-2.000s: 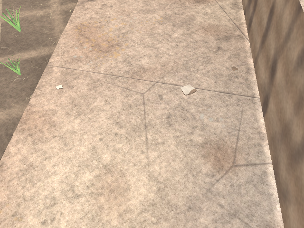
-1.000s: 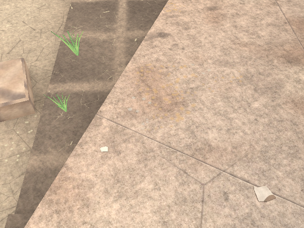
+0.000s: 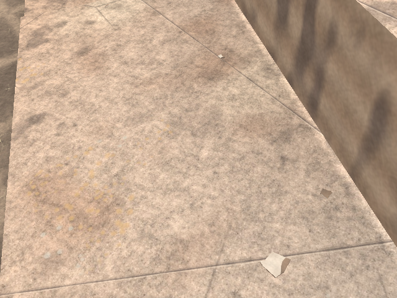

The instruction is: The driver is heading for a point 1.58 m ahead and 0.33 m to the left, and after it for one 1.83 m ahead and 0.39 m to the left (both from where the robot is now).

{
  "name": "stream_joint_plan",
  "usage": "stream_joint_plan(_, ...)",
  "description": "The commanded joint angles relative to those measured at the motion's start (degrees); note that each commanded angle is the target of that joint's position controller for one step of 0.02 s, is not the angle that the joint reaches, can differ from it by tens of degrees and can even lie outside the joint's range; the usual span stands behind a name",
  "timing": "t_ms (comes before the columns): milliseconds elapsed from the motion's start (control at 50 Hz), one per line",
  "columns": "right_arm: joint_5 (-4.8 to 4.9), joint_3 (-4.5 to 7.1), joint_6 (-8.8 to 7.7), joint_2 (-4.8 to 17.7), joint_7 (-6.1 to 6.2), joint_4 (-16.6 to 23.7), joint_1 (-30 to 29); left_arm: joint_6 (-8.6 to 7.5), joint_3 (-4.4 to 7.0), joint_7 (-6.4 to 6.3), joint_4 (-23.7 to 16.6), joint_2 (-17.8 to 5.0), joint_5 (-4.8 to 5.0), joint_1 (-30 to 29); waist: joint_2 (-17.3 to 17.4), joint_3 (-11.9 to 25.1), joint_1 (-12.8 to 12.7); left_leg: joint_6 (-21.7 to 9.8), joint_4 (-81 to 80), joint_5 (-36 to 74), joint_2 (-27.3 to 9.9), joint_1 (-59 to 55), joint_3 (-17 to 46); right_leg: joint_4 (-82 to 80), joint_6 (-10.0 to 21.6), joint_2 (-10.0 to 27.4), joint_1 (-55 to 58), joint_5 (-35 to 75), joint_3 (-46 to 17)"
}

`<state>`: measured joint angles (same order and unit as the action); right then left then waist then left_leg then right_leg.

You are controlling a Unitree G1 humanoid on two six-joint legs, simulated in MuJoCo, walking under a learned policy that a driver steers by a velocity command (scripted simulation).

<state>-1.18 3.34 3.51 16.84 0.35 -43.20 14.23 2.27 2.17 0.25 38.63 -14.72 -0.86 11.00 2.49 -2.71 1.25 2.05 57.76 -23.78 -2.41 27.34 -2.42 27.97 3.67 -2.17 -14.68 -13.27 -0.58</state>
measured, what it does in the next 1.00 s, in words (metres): steps on the spot: left foot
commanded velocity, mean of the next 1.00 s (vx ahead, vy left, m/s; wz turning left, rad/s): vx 0.12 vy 0.00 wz -0.07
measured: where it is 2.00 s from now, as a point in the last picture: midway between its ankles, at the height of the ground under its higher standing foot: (227, 259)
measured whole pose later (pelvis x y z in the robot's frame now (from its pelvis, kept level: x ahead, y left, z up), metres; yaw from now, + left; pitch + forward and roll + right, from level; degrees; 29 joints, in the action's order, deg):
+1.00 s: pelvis +0.09 -0.02 +0.01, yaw -2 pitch +0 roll +0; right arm -1.7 3.4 -1.9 14.3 -1.7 -55.7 16.2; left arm -4.0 2.3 0.0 57.3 -12.5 -1.5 21.9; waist 1.6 0.2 -0.8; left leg -5.1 54.2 -19.6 -0.7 21.5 -1.0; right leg 20.4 4.2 -2.7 -6.5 -14.5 2.4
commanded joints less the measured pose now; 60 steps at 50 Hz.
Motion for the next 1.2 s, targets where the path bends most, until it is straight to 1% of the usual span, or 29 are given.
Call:
stream_joint_plan(20, 0.21, 1.33, -0.24, 4.45, -0.43, 1.88, 2.69, -1.29, 1.47, -0.67, -3.26, -6.44, 0.27, -1.05, -8.37, 6.69, 0.01, 0.03, 1.86, 2.35, 0.54, 0.48, 1.6, -9.28, 8.23, 12.85, 7.21, 29.39, -10.14)
stream_joint_plan(80, 0.29, 0.55, 0.33, 2.46, -0.47, 2.05, 0.76, -1.57, 1.29, -0.77, -2.13, -6.27, -0.04, 0.36, -9.19, 5.17, -1.42, -0.25, -7.0, 1.91, 0.51, -1.27, 2.06, -10.19, 8.41, 13.25, 8.03, 21.05, -11.58)
stream_joint_plan(160, 0.51, 0.11, 0.25, 2.01, 0.14, 1.9, -0.01, -1.41, 1.22, -0.6, -0.57, -6.86, -0.76, 1.11, -10.26, 3.86, -2.65, -1.78, -17.69, -0.75, 2.2, -7.99, 1.24, -9.31, 8.98, 13.38, 5.17, 16.44, -13.6)
stream_joint_plan(220, 0.77, -0.43, -0.68, 0.67, 0.82, 0.34, 3.1, -1.4, 0.74, -0.91, 0.41, -6.33, -0.24, -0.76, -7.87, 4.3, -0.18, -3.09, -31.88, 6.97, 3.08, -16.52, 0.59, -6.7, 7.15, 12.21, 2.48, 16.11, -14.33)
stream_joint_plan(240, 0.34, -0.75, -1.44, 0.68, 1.07, -0.11, 3.99, -1.66, 0.29, -1.11, 0.63, -5.25, 0.15, -0.85, -6.01, 4.87, 0.47, -3.62, -38.31, 14.86, 1.0, -22.31, 3.15, -6.13, 4.66, 11.36, -0.75, 13.38, -14.21)
stream_joint_plan(260, -0.61, -0.74, -2.4, 2.87, 1.39, -0.02, 4.28, -2.12, -0.55, -1.02, 0.51, -2.75, 0.21, 0.16, -1.16, 6.2, -0.57, -4.78, -41.47, 17.42, -6.0, -26.33, 10.96, -3.62, 1.78, 8.72, -3.54, 8.38, -12.3)
stream_joint_plan(280, -0.09, -0.16, -2.87, 6.68, 1.21, 0.76, -0.64, -2.09, -0.61, -0.74, 1.09, -1.68, 0.53, 3.31, 4.65, 3.72, -5.02, -7.57, -40.85, 22.29, -10.73, -19.91, 15.7, -4.77, 0.09, 1.84, -1.94, 0.71, -6.64)
stream_joint_plan(300, 0.38, -0.51, -3.08, 4.39, 0.53, 0.74, -2.63, -1.65, -0.56, -0.77, 2.73, -2.88, -0.23, 2.46, 4.61, 2.95, -3.78, -8.3, -40.8, 18.25, -10.52, -13.57, 14.72, -5.97, -0.52, 2.06, 4.77, 0.38, -5.89)
stream_joint_plan(320, 0.32, -1.09, -3.29, 2.61, 0.19, 0.61, -3.44, -1.58, -0.31, -0.61, 3.41, -3.57, -0.35, 1.61, 4.84, 1.92, -3.37, -6.6, -41.11, 14.01, -7.78, -12.34, 12.64, -6.68, -0.52, 2.53, 6.6, 3.01, -6.7)
stream_joint_plan(380, 0.71, -1.02, -3.48, 2.73, 0.81, -1.2, -0.96, -2.17, 0.25, -0.39, 5.08, -4.84, -0.27, 1.51, 3.8, 1.43, -1.88, -4.71, -40.52, 12.34, -4.06, -15.09, 9.4, -6.88, -0.15, 4.12, 5.48, 7.78, -7.74)
stream_joint_plan(440, 0.64, -1.03, -3.41, 2.19, 0.97, -2.47, -0.1, -2.69, -0.14, -0.93, 7.64, -3.37, 0.04, 2.1, -0.62, 1.05, -1.13, -5.2, -39.49, 12.32, -3.77, -17.62, 8.88, -8.49, -0.54, 4.39, 2.88, 6.58, -8.26)
stream_joint_plan(580, 0.48, -1.13, -3.64, 1.82, 1.03, -6.17, -0.25, -2.73, -0.17, -1.43, 13.03, -3.26, 0.21, 3.38, -2.66, 0.75, -1.17, -5.64, -40.06, 12.19, -3.41, -17.8, 8.74, -9.9, -0.79, 4.97, 3.7, 6.57, -8.68)
stream_joint_plan(600, 0.4, -1.1, -3.64, 1.89, 0.97, -7.04, 0.59, -2.67, -0.24, -1.46, 13.99, -3.16, 0.21, 4.12, -2.44, 2.02, -1.09, -5.84, -40.72, 6.47, -2.96, -18.22, 8.72, -9.83, -0.59, 4.37, 4.17, 1.8, -8.28)
stream_joint_plan(640, 0.21, -0.18, -3.08, 4.1, 0.78, -7.81, 1.65, -2.24, 0.34, -1.34, 14.56, -4.44, -0.22, 4.21, -0.43, -0.15, -0.58, -7.97, -41.45, -11.2, -2.64, -16.69, 10.9, -5.63, 0.76, 1.45, -0.78, -13.93, -6.03)
stream_joint_plan(660, 0.2, 0.09, -2.82, 4.75, 0.65, -8.11, 2.73, -2.1, 0.43, -1.09, 14.17, -4.5, -0.54, 3.2, 0.7, -2.62, 0.07, -9.66, -43.59, -18.39, -4.49, -16.03, 14.18, -2.94, 1.19, 0.56, -5.35, -18.16, -5.2)
stream_joint_plan(700, 0.26, 0.92, -2.88, 6.32, 0.71, -9.61, 5.33, -2.61, -0.07, -0.35, 13.09, -2.08, -0.94, 1.12, 5.22, -5.85, 0.69, -14.04, -50.35, -24.41, -12.24, -17.48, 23.95, 6.53, 0.63, -0.56, -11.01, -11.6, 0.99)
stream_joint_plan(740, -0.19, 1.19, -3.73, 5.59, 0.57, -9.99, 5.04, -3.6, 0.23, 0.17, 12.41, -3.02, -1.09, 0.16, 3.85, -5.76, 0.4, -16.02, -53.07, -18.17, -15.69, -17.76, 26.68, 13.21, 0.46, 2.48, -12.69, -9.86, 0.76)
stream_joint_plan(780, -0.08, 1.42, -4.68, 5.63, 0.17, -10.12, 3.65, -4.54, 0.31, 0.79, 12.47, -2.87, -0.79, 1.35, 3.23, -4.41, -0.91, -15.26, -52.13, -12.39, -13.87, -18.84, 22.16, 11.11, 0.77, 3.14, -11.11, -10.78, 1.3)
stream_joint_plan(820, 0.44, 1.68, -5.17, 5.48, -0.26, -10.39, 1.79, -5.26, 0.37, 0.85, 13.44, -2.0, -0.38, 3.66, 4.05, -4.19, -2.74, -13.27, -49.4, -8.39, -9.85, -13.54, 15.69, 2.79, 1.31, 1.54, -0.83, -6.66, 4.05)
stream_joint_plan(860, 0.42, 1.75, -5.29, 4.68, -0.34, -10.42, 1.04, -5.77, 0.94, 0.32, 16.99, -2.34, -0.41, 11.85, 0.99, -2.8, -5.81, -11.47, -40.98, -8.52, -5.35, -3.85, 10.33, -5.04, 1.41, -0.87, 15.41, -3.47, 4.83)
stream_joint_plan(880, -0.01, 0.95, -5.72, 1.98, -0.48, -9.29, -0.64, -6.27, 1.79, -0.35, 18.52, -5.38, -0.86, 17.94, -6.62, -1.56, -8.36, -9.55, -29.04, -6.27, -1.67, 3.36, 5.34, -11.5, 2.66, 7.05, 22.83, -11.7, -6.49)
stream_joint_plan(900, 0.37, -0.34, -6.23, -2.65, -1.02, -6.88, -1.89, -6.47, 3.12, -0.65, 19.25, -10.93, -0.95, 23.97, -19.49, 0.38, -9.85, -7.11, -11.09, -6.6, 5.44, 14.18, -2.5, -22.12, 7.79, 21.58, 27.44, -30.04, -31.89)
stream_joint_plan(920, -0.95, 0.78, -6.16, 2.25, -1.14, -6.44, -3.96, -6.05, 2.88, -0.71, 19.82, -9.91, -1.16, 22.21, -12.52, -4.01, -8.14, -8.05, -1.83, -6.86, 3.26, 16.93, 2.33, -22.67, 10.97, 24.52, 21.06, -30.23, -35.89)
stream_joint_plan(940, -0.7, 0.88, -6.4, 2.31, -1.67, -6.79, -3.86, -6.16, 2.2, -0.5, 18.04, -7.45, -1.0, 16.73, -7.0, -5.64, -4.89, -8.52, 0.95, -1.36, 0.59, 16.79, 4.72, -21.67, 10.27, 21.92, 17.9, -26.71, -30.64)
stream_joint_plan(980, -0.46, 0.68, -6.94, 1.34, -2.49, -8.25, -2.2, -7.03, 1.46, -0.42, 16.75, -5.18, -0.43, 12.32, -5.6, -4.22, -2.19, -7.56, 0.27, 6.54, -1.73, 13.94, 4.14, -22.76, 7.57, 17.23, 16.54, -14.04, -21.13)
stream_joint_plan(1000, -1.17, 0.61, -6.75, 1.16, -2.77, -8.63, -2.25, -7.49, 1.1, -0.71, 17.11, -4.36, -0.11, 12.54, -5.81, -3.62, -1.94, -6.5, -0.33, 8.91, -2.24, 13.46, 3.25, -22.94, 6.86, 15.75, 16.88, -7.32, -17.43)
stream_joint_plan(1040, -1.38, 0.44, -6.21, 0.26, -2.99, -8.45, -3.58, -8.04, 0.66, -0.87, 18.76, -3.4, 0.08, 15.57, -6.08, -2.5, -2.11, -4.9, -0.4, 11.58, -2.09, 14.08, 1.42, -21.92, 6.87, 14.27, 18.36, 5.64, -12.45)
stream_joint_plan(1120, -0.93, -0.34, -5.71, -1.09, -2.81, -4.88, -12.55, -8.12, 0.18, -1.0, 20.83, -2.91, 0.13, 18.74, -6.65, -4.05, -3.33, -2.66, -7.36, 15.47, -1.43, 15.86, -1.62, -21.1, 7.43, 12.65, 17.07, 20.57, -6.74)
stream_joint_plan(1200, -0.37, -1.12, -5.7, -1.79, -2.8, -2.04, -19.17, -8.17, 0.04, -0.99, 21.62, -3.3, -0.17, 19.27, -7.88, -5.29, -4.33, -3.74, -19.6, 20.38, 0.3, 9.24, -3.75, -21.13, 6.93, 12.18, 14.95, 26.57, -3.61)
Keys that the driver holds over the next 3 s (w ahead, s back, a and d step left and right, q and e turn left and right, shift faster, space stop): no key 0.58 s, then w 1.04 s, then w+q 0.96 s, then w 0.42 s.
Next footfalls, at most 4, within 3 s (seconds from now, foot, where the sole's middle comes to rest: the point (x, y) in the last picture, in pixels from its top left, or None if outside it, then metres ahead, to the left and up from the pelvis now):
0.26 left None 0.03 0.12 -0.78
1.34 left None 0.45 0.07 -0.78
1.88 right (249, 223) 0.74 -0.11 -0.78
2.40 left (178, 180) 0.95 0.15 -0.78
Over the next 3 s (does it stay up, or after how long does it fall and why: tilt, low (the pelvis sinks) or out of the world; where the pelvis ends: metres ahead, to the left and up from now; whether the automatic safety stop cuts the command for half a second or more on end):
stays up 1.15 0.18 -0.02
